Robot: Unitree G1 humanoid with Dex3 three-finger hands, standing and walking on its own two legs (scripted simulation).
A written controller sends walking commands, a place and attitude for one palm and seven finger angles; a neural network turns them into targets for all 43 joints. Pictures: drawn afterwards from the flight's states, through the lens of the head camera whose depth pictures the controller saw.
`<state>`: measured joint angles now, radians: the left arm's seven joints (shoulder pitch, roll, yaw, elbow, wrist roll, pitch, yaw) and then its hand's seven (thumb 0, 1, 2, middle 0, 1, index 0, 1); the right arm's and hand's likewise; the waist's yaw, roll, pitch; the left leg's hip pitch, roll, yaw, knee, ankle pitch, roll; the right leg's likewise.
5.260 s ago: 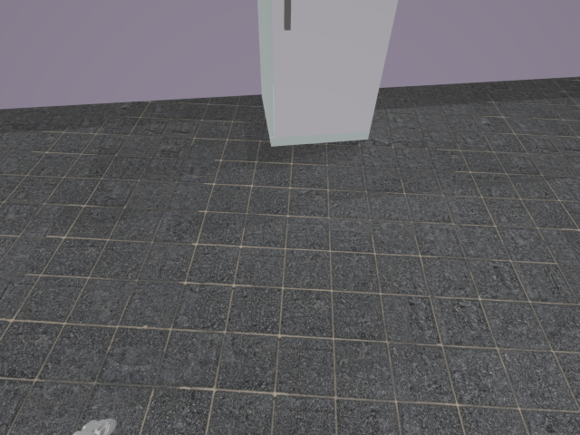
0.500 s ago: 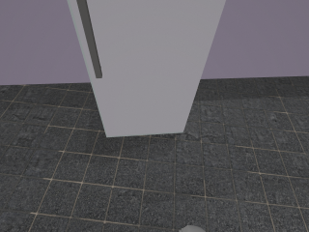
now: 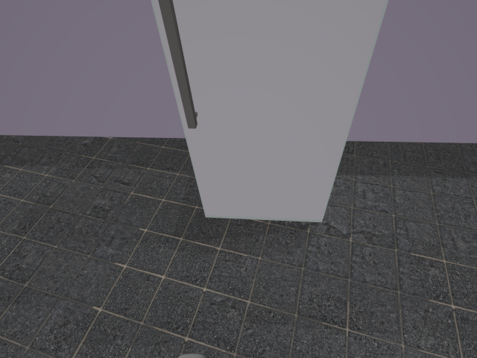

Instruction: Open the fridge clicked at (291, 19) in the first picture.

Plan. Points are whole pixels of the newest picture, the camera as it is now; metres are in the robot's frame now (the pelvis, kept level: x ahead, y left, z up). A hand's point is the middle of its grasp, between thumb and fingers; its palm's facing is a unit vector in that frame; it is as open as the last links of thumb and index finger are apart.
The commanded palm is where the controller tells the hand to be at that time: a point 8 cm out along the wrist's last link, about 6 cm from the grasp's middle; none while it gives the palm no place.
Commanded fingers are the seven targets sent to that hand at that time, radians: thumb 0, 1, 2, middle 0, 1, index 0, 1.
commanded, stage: take the last steps up to it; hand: left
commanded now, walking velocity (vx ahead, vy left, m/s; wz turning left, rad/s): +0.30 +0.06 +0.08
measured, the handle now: (181, 62) +0.80 +0.21 +0.11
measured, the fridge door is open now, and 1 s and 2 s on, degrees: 0 0 0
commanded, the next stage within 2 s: come to a stop and stand still in 0.98 s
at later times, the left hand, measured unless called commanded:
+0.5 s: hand out of the picture +0.10 +0.26 -0.18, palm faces +0.08 -0.98 -0.17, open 7.4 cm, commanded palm none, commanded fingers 0.00 0.90 0.90 -0.20 -0.30 -0.20 -0.30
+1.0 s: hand (159, 280) +0.31 +0.22 -0.17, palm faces +0.05 -0.97 -0.23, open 7.2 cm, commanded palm none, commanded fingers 0.00 0.90 0.90 -0.20 -0.30 -0.20 -0.30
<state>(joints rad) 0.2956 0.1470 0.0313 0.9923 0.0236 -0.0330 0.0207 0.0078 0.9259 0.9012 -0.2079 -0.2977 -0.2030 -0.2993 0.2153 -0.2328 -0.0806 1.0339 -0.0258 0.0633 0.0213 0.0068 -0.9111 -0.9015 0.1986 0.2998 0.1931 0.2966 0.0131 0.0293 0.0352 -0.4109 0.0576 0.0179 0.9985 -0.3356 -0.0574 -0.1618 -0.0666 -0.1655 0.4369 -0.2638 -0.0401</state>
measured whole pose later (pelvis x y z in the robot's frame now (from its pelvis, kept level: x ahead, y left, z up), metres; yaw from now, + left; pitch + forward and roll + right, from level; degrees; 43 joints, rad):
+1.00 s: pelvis +0.26 +0.03 +0.00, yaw +1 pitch +0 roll +0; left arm 0.23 0.17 0.05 1.06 0.02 -0.06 0.02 -0.01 0.95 0.90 -0.21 -0.30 -0.20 -0.30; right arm 0.24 -0.17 -0.06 1.07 -0.02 -0.01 -0.01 0.01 -0.92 -0.90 0.20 0.30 0.19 0.30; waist -0.02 0.03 0.05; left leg -0.50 0.12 0.07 0.91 -0.27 -0.03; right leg -0.19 0.00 -0.17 0.40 -0.21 -0.07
